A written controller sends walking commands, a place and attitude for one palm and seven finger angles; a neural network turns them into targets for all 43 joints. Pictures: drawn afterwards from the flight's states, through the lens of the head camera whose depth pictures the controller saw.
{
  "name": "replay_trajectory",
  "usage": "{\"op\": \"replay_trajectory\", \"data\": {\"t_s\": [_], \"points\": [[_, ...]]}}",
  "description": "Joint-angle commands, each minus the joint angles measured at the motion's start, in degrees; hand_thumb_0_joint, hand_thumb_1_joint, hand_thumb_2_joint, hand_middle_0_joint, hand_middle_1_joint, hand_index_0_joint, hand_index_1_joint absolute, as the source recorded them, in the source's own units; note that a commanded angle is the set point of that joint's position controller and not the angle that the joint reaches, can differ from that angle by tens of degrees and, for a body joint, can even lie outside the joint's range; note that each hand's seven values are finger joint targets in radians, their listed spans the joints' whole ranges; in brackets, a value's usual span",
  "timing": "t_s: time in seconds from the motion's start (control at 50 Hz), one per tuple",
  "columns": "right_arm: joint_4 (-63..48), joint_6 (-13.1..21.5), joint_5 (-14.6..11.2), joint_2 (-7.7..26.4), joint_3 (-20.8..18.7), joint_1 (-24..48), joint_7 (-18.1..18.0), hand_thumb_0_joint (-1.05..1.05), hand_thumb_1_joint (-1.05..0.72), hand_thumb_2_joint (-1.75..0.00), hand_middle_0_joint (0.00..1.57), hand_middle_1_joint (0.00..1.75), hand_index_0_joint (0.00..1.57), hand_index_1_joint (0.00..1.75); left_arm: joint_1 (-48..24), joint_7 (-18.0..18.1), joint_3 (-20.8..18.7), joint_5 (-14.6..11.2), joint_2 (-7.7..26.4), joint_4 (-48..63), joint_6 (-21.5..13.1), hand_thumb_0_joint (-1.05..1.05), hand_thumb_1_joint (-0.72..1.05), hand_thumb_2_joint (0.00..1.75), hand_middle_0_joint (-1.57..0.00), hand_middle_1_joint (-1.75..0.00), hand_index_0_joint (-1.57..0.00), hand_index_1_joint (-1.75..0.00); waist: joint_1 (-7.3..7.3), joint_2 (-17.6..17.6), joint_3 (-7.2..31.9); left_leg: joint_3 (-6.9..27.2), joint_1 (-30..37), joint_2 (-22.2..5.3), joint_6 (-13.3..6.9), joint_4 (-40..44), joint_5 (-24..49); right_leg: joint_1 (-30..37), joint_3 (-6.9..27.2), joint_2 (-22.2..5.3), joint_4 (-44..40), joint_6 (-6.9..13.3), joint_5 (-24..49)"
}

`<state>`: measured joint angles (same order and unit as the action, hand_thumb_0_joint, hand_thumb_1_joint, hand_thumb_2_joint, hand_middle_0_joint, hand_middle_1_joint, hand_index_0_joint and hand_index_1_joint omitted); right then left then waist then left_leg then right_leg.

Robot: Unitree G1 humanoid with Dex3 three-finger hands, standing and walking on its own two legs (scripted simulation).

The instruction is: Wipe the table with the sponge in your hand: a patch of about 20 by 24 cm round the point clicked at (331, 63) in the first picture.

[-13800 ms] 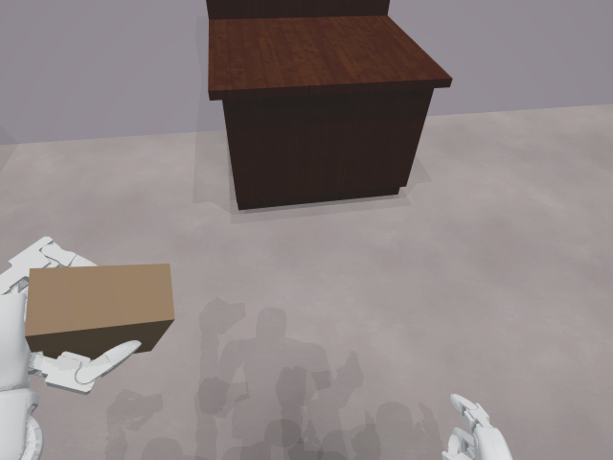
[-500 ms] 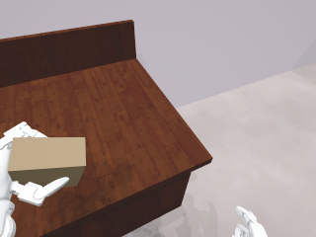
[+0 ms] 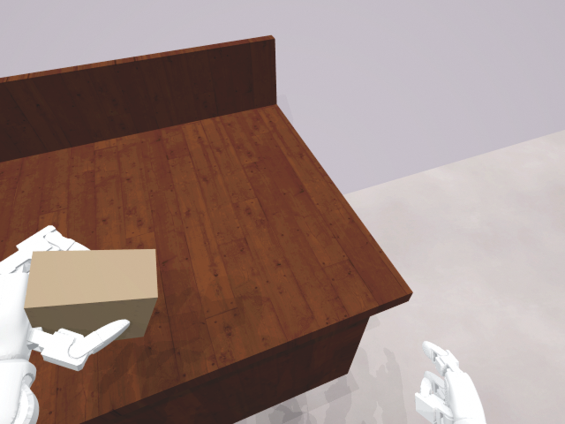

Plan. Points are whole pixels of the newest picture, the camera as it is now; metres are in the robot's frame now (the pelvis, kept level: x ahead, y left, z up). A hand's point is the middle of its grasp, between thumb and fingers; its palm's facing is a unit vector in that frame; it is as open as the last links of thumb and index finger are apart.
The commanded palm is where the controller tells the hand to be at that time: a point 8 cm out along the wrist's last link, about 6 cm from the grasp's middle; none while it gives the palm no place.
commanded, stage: come to a stop and stand still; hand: left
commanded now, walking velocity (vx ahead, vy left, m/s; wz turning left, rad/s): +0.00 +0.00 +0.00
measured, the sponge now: (113, 299) +0.22 +0.21 +0.13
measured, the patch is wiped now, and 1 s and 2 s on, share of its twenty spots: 0.00 0.00 0.00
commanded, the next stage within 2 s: look again from close up in 0.64 s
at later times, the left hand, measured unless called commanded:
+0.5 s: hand (31, 290) +0.21 +0.30 +0.15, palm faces +0.32 -0.87 -0.39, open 9.7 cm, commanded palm +0.16 +0.34 +0.17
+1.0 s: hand (75, 277) +0.23 +0.26 +0.15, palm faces +0.27 -0.89 -0.36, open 9.7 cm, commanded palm +0.17 +0.31 +0.17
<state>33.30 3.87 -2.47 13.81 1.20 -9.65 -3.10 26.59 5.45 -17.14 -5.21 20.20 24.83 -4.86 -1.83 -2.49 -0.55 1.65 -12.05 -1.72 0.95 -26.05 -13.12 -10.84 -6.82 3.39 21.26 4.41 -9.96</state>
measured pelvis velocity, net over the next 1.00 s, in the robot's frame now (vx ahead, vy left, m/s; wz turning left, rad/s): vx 0.00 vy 0.04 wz -0.05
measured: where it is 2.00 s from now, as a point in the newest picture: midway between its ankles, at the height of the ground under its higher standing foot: outside the picture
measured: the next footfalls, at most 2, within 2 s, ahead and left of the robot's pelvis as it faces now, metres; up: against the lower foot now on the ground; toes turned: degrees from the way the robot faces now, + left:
none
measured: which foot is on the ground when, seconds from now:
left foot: down 0.00-1.00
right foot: down 0.00-1.00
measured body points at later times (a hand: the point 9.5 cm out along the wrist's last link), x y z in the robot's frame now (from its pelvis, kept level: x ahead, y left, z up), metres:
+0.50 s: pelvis -0.01 +0.06 +0.00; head +0.00 +0.07 +0.45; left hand +0.19 +0.34 +0.17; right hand +0.15 -0.17 -0.08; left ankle +0.01 +0.13 -0.74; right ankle +0.02 -0.07 -0.74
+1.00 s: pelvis +0.00 +0.04 +0.00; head +0.02 +0.04 +0.45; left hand +0.21 +0.30 +0.17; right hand +0.16 -0.20 -0.08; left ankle +0.01 +0.13 -0.74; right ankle +0.02 -0.07 -0.74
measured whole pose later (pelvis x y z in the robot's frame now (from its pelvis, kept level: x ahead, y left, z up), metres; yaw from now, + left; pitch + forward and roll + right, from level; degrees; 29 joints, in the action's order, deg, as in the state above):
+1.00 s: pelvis +0.00 +0.04 +0.00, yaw -3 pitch +0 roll -1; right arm 33.5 9.8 -0.9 13.0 0.6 -13.4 0.0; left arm 24.6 3.9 -16.6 -2.3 18.7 24.0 -14.4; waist -1.2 -0.1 -2.0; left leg -2.4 -12.7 0.8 -2.1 -26.2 -13.7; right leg -13.7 -2.9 0.7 24.2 1.2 -10.7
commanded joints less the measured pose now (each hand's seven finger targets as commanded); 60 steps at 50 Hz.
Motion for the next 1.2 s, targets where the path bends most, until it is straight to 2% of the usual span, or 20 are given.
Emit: {"op": "replay_trajectory", "data": {"t_s": [0.0, 0.06, 0.18, 0.34, 0.38, 0.44, 0.48, 0.7, 0.72, 0.74, 0.76, 0.78, 0.82, 0.88, 0.96, 0.98, 1.0, 1.08, 1.12, 1.18], "points": [[-8.71, 3.36, 0.24, 5.42, -2.09, 5.02, -0.80, 0.00, -0.90, -0.90, 0.20, 0.30, 0.20, 0.30, -7.65, 1.11, -6.27, -0.11, 10.49, 13.37, -3.63, 0.00, 0.10, 1.30, -1.20, -1.60, -1.20, -1.60, 1.61, 1.11, 5.49, 3.92, 2.72, -3.50, -3.63, 2.66, 5.12, 0.10, 11.88, -11.35, -7.20, -3.37, 2.20], [-9.34, 3.64, 0.42, 5.40, -2.00, 4.86, -0.75, 0.00, -0.90, -0.90, 0.20, 0.30, 0.20, 0.30, -7.28, 1.27, -6.32, 0.19, 10.70, 15.08, -3.77, 0.00, 0.10, 1.30, -1.20, -1.60, -1.20, -1.60, 1.43, 0.45, 5.79, 4.59, 1.44, -3.70, -3.43, 3.89, 5.24, 1.88, 11.18, -10.73, -6.20, -3.07, 3.26], [-9.82, 4.04, 0.78, 5.44, -1.97, 3.92, -0.74, 0.00, -0.90, -0.90, 0.20, 0.30, 0.20, 0.30, -4.36, 1.35, -7.52, 0.70, 11.77, 16.68, -4.75, 0.00, 0.10, 1.30, -1.20, -1.60, -1.20, -1.60, 1.48, -5.64, 6.04, 7.38, -0.18, -5.26, -2.71, 9.69, 4.10, 4.20, 9.08, -8.64, -2.82, -2.96, 4.32], [-10.04, 4.69, 0.98, 5.30, -2.27, 2.41, -0.74, 0.00, -0.90, -0.90, 0.20, 0.30, 0.20, 0.30, -3.34, 0.87, -6.94, 1.10, 9.80, 13.69, -5.40, 0.00, 0.10, 1.30, -1.20, -1.60, -1.20, -1.60, 1.26, -1.37, 5.30, 7.82, -1.25, -6.03, -1.11, 11.95, 2.61, 4.21, 8.24, -7.93, -1.97, -3.41, 3.67], [-9.79, 4.99, 1.00, 5.48, -2.40, 2.74, -0.80, 0.00, -0.90, -0.90, 0.20, 0.30, 0.20, 0.30, -4.64, 0.83, -7.08, 1.34, 10.53, 14.97, -5.70, 0.00, 0.10, 1.30, -1.20, -1.60, -1.20, -1.60, 1.38, -3.62, 5.28, 7.93, -0.37, -5.90, -0.13, 12.82, 3.28, 3.72, 7.90, -7.61, -0.95, -3.41, 3.67], [-9.85, 5.39, 1.20, 5.20, -2.44, 2.22, -0.79, 0.00, -0.90, -0.90, 0.20, 0.30, 0.20, 0.30, -5.12, 0.89, -6.02, 1.73, 9.31, 15.13, -6.01, 0.00, 0.10, 1.30, -1.20, -1.60, -1.20, -1.60, 1.11, -3.32, 4.62, 8.25, -1.05, -6.14, 0.47, 13.66, 1.89, 3.88, 7.88, -7.40, -0.27, -3.45, 3.24], [-9.59, 5.65, 1.27, 5.31, -2.59, 2.65, -0.85, 0.00, -0.90, -0.90, 0.20, 0.30, 0.20, 0.30, -6.05, 1.08, -7.26, 2.04, 11.12, 16.57, -6.30, 0.00, 0.10, 1.30, -1.20, -1.60, -1.20, -1.60, 1.11, -4.85, 5.10, 8.07, -0.61, -5.99, 1.04, 14.18, 1.51, 4.07, 7.83, -7.25, 0.42, -3.46, 3.10], [-9.27, 5.16, 1.25, 4.89, -2.84, 2.05, -0.84, 0.00, -0.90, -0.90, 0.20, 0.30, 0.20, 0.30, -2.36, 1.03, -7.42, 1.39, 9.32, 13.01, -5.96, 0.00, 0.10, 1.30, -1.20, -1.60, -1.20, -1.60, 1.11, -0.83, 6.01, 5.67, 0.82, -5.29, 0.36, 10.10, 7.55, 4.05, 8.72, -8.34, -1.41, -2.98, 6.07], [-8.51, 7.64, 4.86, 7.35, -2.04, -5.48, -0.40, 0.00, -0.90, -0.90, 0.20, 0.30, 0.20, 0.30, -65.56, 1.41, -40.84, 12.28, 56.07, 25.39, -12.60, 0.00, 0.10, 1.30, -1.20, -1.60, -1.20, -1.60, 1.19, 7.68, -4.53, 1.09, -12.76, -5.50, -3.47, 1.93, 6.73, -2.17, 8.30, -8.30, -0.83, -4.06, 0.33], [-5.30, 7.31, 2.44, 0.09, -0.30, -0.48, -0.05, 0.00, -0.90, -0.90, 0.20, 0.30, 0.20, 0.30, -30.66, -1.22, -18.54, 5.35, 20.00, -9.83, -10.80, 0.00, 0.10, 1.30, -1.20, -1.60, -1.20, -1.60, 0.90, 8.47, 8.38, 2.67, -0.91, -2.52, -3.25, 3.35, 8.00, -4.02, 7.85, -10.13, -0.97, -1.82, -3.58], [-8.24, 8.08, 2.29, 2.98, -2.73, -0.28, -0.13, 0.00, -0.90, -0.90, 0.20, 0.30, 0.20, 0.30, -16.16, -1.07, -15.67, 3.27, 17.00, -5.32, -11.01, 0.00, 0.10, 1.30, -1.20, -1.60, -1.20, -1.60, -1.75, 6.16, 4.00, 1.96, -1.12, -2.42, -1.77, 4.15, 5.83, -1.41, 13.34, -8.50, -4.42, -1.73, -0.40], [-8.18, 8.40, 1.14, 4.08, -3.41, 0.54, 0.81, 0.00, -0.90, -0.90, 0.20, 0.30, 0.20, 0.30, -11.01, -1.32, -9.95, 1.99, 8.35, -7.48, -10.22, 0.00, 0.10, 1.30, -1.20, -1.60, -1.20, -1.60, -0.31, -2.93, 8.68, -0.17, 2.53, -1.57, -1.65, 4.14, 5.67, 2.02, 12.68, -8.52, -1.32, -1.18, 2.19], [-8.47, 8.50, 1.35, 5.33, -3.30, 0.19, 2.01, 0.00, -0.90, -0.90, 0.20, 0.30, 0.20, 0.30, -11.45, -1.58, -7.70, 1.41, 9.66, 4.81, -12.50, 0.00, 0.10, 1.30, -1.20, -1.60, -1.20, -1.60, -0.35, -5.95, 9.35, 1.55, -1.79, -1.88, -2.23, 5.20, 4.21, 5.33, 11.41, -8.58, 0.54, -2.28, 2.28], [-8.92, 9.49, 0.85, 4.22, -2.82, 2.70, 3.43, 0.00, -0.90, -0.90, 0.20, 0.30, 0.20, 0.30, -3.87, -0.93, -2.82, 1.53, 5.34, 10.56, -12.93, 0.00, 0.10, 1.30, -1.20, -1.60, -1.20, -1.60, -0.51, 0.37, 7.79, 1.39, -2.13, -1.74, -2.81, 5.09, 2.21, 4.74, 11.73, -7.81, -0.61, -3.14, 0.69], [-8.73, 9.29, 1.63, 4.75, -2.95, 1.85, 2.02, 0.00, -0.90, -0.90, 0.20, 0.30, 0.20, 0.30, -6.31, 0.60, -11.13, 1.75, 13.72, 11.73, -13.25, 0.00, 0.10, 1.30, -1.20, -1.60, -1.20, -1.60, -0.45, 10.21, 6.34, 2.19, -2.25, -0.56, -2.09, 2.56, 3.52, 2.45, 12.76, -8.86, -3.51, -2.93, -0.29], [-8.32, 9.09, 1.39, 4.85, -2.97, 3.15, 1.61, 0.00, -0.90, -0.90, 0.20, 0.30, 0.20, 0.30, -8.40, 1.15, -14.97, 1.61, 17.48, 13.53, -13.37, 0.00, 0.10, 1.30, -1.20, -1.60, -1.20, -1.60, -0.04, 7.66, 5.65, 2.21, -1.30, -0.61, -2.05, 2.27, 3.85, 0.88, 13.01, -8.72, -3.69, -2.77, 0.02], [-8.39, 8.85, 1.53, 4.28, -2.65, 2.84, 1.16, 0.00, -0.90, -0.90, 0.20, 0.30, 0.20, 0.30, -9.24, 0.95, -13.86, 1.22, 15.55, 12.44, -13.69, 0.00, 0.10, 1.30, -1.20, -1.60, -1.20, -1.60, 0.29, 6.27, 5.71, 2.63, -1.76, -0.69, -2.15, 2.49, 4.19, 1.46, 12.17, -9.11, -3.27, -2.68, 0.38], [-8.21, 9.17, 1.33, 4.12, -2.47, 3.41, 0.43, 0.00, -0.90, -0.90, 0.20, 0.30, 0.20, 0.30, -12.44, 0.92, -13.54, 0.95, 15.61, 15.56, -14.29, 0.00, 0.10, 1.30, -1.20, -1.60, -1.20, -1.60, 0.57, -5.03, 7.73, 2.93, 0.06, -1.61, -2.12, 3.27, 9.40, 4.07, 12.11, -8.15, -0.10, -2.58, 8.69], [-8.38, 9.52, 1.57, 4.27, -2.48, 2.53, 0.52, 0.00, -0.90, -0.90, 0.20, 0.30, 0.20, 0.30, -11.85, 0.88, -11.31, 0.93, 13.52, 16.67, -14.52, 0.00, 0.10, 1.30, -1.20, -1.60, -1.20, -1.60, 0.24, -6.17, 8.97, 3.07, 0.22, -1.84, -2.00, 2.79, 12.97, 6.65, 11.49, -8.13, 0.81, -2.65, 12.68], [-7.89, 10.16, 1.46, 4.31, -2.50, 3.01, 1.19, 0.00, -0.90, -0.90, 0.20, 0.30, 0.20, 0.30, -7.63, 0.93, -7.97, 1.21, 9.60, 15.69, -13.90, 0.00, 0.10, 1.30, -1.20, -1.60, -1.20, -1.60, 0.21, -3.97, 10.06, 2.45, 2.42, -2.25, -1.69, 2.62, 16.37, 6.90, 11.03, -7.77, 1.27, -2.91, 15.36]]}}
